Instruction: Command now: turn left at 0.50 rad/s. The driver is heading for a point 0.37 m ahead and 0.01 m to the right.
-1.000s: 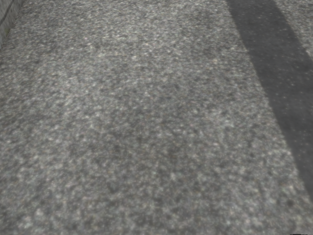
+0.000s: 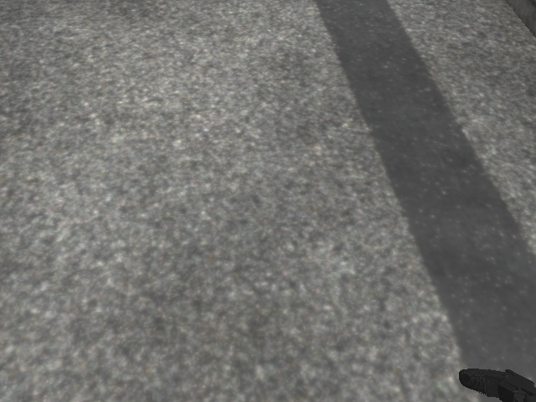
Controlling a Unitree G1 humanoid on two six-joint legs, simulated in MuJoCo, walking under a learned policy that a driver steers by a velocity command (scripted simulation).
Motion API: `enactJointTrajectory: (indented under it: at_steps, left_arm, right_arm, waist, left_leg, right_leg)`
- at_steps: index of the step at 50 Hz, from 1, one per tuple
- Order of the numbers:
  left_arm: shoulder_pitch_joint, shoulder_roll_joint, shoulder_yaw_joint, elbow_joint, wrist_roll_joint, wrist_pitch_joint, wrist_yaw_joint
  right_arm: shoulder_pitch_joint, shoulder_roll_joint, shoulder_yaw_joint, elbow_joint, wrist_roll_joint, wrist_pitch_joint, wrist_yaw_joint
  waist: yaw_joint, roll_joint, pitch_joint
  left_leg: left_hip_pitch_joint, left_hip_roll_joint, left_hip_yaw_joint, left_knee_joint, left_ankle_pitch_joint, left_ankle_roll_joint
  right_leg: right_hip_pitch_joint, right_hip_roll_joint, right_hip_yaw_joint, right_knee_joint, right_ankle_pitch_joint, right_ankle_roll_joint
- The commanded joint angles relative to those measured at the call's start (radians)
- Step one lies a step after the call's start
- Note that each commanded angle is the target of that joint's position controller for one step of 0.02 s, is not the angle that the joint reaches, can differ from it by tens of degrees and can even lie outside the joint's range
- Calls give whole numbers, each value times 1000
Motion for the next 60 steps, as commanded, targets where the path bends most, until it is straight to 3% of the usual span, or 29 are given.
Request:
enactJointTrajectory:
  at_steps: [1,4,11,15,17,18,19,20,22,24,26,29,32,34,36,37,39,41,42,43,45,48,51,54,55,57,58,59,60]
  left_arm:
    - [-100,57,18,-113,-15,-31,-1]
    - [-112,54,20,-131,-35,-25,6]
    - [-169,22,-3,-146,-25,-56,14]
    - [-122,60,25,-131,-56,-50,15]
    - [-88,59,32,-118,-23,-71,-5]
    - [-79,101,34,-130,6,-66,-1]
    - [-112,164,54,-128,19,-58,-3]
    - [-109,120,51,-137,16,-59,3]
    - [-149,47,19,-143,15,-48,21]
    - [-149,17,-6,-136,-6,-38,31]
    - [-142,-8,-21,-129,2,-37,28]
    - [-114,9,-16,-116,-3,-28,20]
    - [-58,64,3,-102,-13,-11,13]
    - [-25,39,-6,-85,-31,-17,11]
    - [31,-11,-19,-67,-6,-43,6]
    - [2,-38,-28,-62,5,-46,14]
    - [-58,-9,-14,-54,-14,-43,25]
    - [-20,-6,-10,-24,-6,-47,19]
    - [-24,32,3,-36,-18,-82,-31]
    - [-58,68,26,-36,-4,-93,-39]
    - [-131,93,50,-54,38,-119,-19]
    - [-102,5,34,-42,35,-145,-13]
    - [4,32,51,13,5,-123,-68]
    - [72,9,36,52,-15,-162,-102]
    - [138,6,35,84,-10,-176,-98]
    - [234,90,60,82,18,-186,-67]
    - [335,201,71,47,-10,-185,-42]
    - [385,209,74,76,13,-181,-35]
    - [336,124,51,97,23,-184,-32]
  right_arm:
    - [68,-133,-49,-91,-3,11,-33]
    - [0,-161,-51,-128,6,30,-35]
    - [44,-170,-60,-167,-14,35,-16]
    - [36,-197,-65,-169,32,14,20]
    - [71,-164,-58,-144,31,26,-2]
    - [125,-96,-30,-138,0,26,0]
    - [114,-124,-46,-159,16,7,-5]
    - [130,-209,-73,-131,-9,-4,-13]
    - [93,-172,-63,-103,16,3,-5]
    - [95,-107,-39,-92,9,10,-4]
    - [96,-90,-29,-89,4,4,-4]
    - [66,-48,-2,-94,-10,-3,-2]
    - [118,-66,-9,-60,-4,0,1]
    - [166,-69,-10,-42,-23,2,3]
    - [158,-167,-25,-72,-42,0,-6]
    - [141,-100,-12,-62,-34,-4,4]
    - [111,-47,5,-64,-51,-11,11]
    - [159,-72,-1,-41,-50,-16,4]
    - [123,-97,-16,-70,-15,-60,61]
    - [206,-185,-55,-44,-24,-76,55]
    - [337,-161,-51,-17,-51,-116,9]
    - [160,-36,7,-10,-55,-153,-4]
    - [34,-120,-7,-51,-58,-122,-6]
    - [96,-200,-32,-13,-75,-60,28]
    - [146,-195,-30,21,-88,-42,44]
    - [300,-35,6,93,-128,-57,50]
    - [306,89,45,-18,-118,-94,41]
    - [136,47,36,-37,-90,-132,68]
    - [-1,-55,13,-29,-59,-149,59]
  waist:
    - [-81,149,-171]
    - [-37,145,-106]
    - [-60,203,-130]
    - [-32,241,-131]
    - [-5,163,-149]
    - [-28,-8,-202]
    - [-47,-301,-104]
    - [-25,-241,-101]
    - [-36,-58,-84]
    - [-30,-58,-80]
    - [-34,-89,-100]
    - [-20,-128,-115]
    - [-9,-161,-113]
    - [-36,-137,-83]
    - [9,114,-114]
    - [-9,226,-111]
    - [-23,185,-48]
    - [-32,184,-58]
    - [-36,188,85]
    - [-88,253,86]
    - [-157,322,70]
    - [-45,159,-18]
    - [18,176,-22]
    - [-1,124,-14]
    - [15,100,-26]
    - [13,16,-111]
    - [10,-205,-267]
    - [136,-250,-77]
    - [165,-112,23]
  left_leg:
    - [326,286,-320,-101,667,257]
    - [167,234,-291,-138,589,228]
    - [88,142,-360,-115,319,194]
    - [90,153,-483,-105,318,197]
    - [-1,92,-440,-70,134,124]
    - [-88,28,-341,102,-145,58]
    - [-261,-107,-103,279,-358,-8]
    - [-262,-44,-78,523,-387,-62]
    - [-292,-12,-65,668,-271,-95]
    - [-306,-1,-61,739,-190,-109]
    - [-270,16,-32,707,-139,-124]
    - [-176,75,28,383,-162,-124]
    - [-45,56,89,125,-139,-105]
    - [91,58,72,-126,85,-57]
    - [205,204,-75,-95,300,43]
    - [57,203,-99,-150,46,96]
    - [-14,155,-74,-186,-123,64]
    - [17,135,-45,-185,-200,46]
    - [-31,179,-121,-243,-505,85]
    - [37,278,-227,-304,-621,162]
    - [129,500,-490,-410,-602,291]
    - [145,368,-225,-383,-368,193]
    - [17,263,27,-398,-126,93]
    - [96,300,51,-259,-179,151]
    - [45,305,54,-168,-199,171]
    - [-2,226,154,172,-70,110]
    - [-294,24,167,507,-244,-22]
    - [-655,-18,25,745,-314,-24]
    - [-752,46,-26,884,-244,14]
  right_leg:
    - [-288,-35,-9,337,-129,93]
    - [-242,-48,-7,349,-29,103]
    - [-132,-43,-16,21,78,70]
    - [22,-36,4,-246,153,50]
    - [209,-70,21,-443,306,15]
    - [331,-277,183,-468,420,-58]
    - [243,-436,407,-537,498,-214]
    - [190,-478,452,-556,485,-282]
    - [186,-358,290,-524,346,-213]
    - [193,-297,217,-515,395,-200]
    - [198,-268,153,-502,486,-220]
    - [226,-247,114,-468,538,-220]
    - [199,-262,139,-434,516,-237]
    - [110,-246,138,-417,460,-178]
    - [-29,-129,7,-352,223,-39]
    - [74,-104,-42,-349,187,13]
    - [119,-114,-36,-357,259,27]
    - [110,-101,-53,-336,235,18]
    - [-49,-32,-134,-293,59,1]
    - [-161,-14,-154,-187,-17,-18]
    - [-379,-105,-12,223,-58,-80]
    - [-405,-94,-28,419,82,-106]
    - [-57,-91,-127,100,121,-40]
    - [69,-66,-159,-315,285,-58]
    - [206,-54,-145,-386,352,-71]
    - [360,-79,-27,-382,342,-170]
    - [643,-325,494,-421,507,-482]
    - [674,-388,745,-630,137,-486]
    - [554,-394,628,-594,2,-394]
